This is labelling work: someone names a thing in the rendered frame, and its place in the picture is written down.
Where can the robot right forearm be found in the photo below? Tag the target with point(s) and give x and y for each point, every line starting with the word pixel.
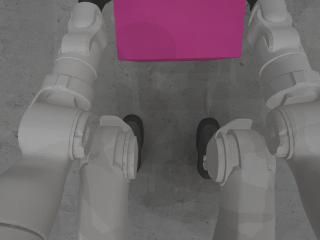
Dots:
pixel 279 55

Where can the left robot upper arm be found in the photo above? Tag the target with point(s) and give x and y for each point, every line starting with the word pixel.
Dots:
pixel 52 136

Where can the carton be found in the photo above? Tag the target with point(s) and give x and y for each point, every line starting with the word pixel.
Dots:
pixel 178 30

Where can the robot left hand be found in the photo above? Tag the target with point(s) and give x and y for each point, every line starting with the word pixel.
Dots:
pixel 99 3

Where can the robot left forearm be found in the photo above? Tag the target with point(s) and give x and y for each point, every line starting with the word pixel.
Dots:
pixel 77 63

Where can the robot right hand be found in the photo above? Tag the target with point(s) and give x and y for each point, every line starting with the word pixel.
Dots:
pixel 251 3

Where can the right robot foot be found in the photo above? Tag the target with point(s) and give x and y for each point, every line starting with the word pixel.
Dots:
pixel 205 130

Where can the right robot thigh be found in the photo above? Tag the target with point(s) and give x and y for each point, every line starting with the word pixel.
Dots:
pixel 238 164

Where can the right robot upper arm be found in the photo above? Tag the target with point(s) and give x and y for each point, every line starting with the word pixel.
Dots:
pixel 293 132

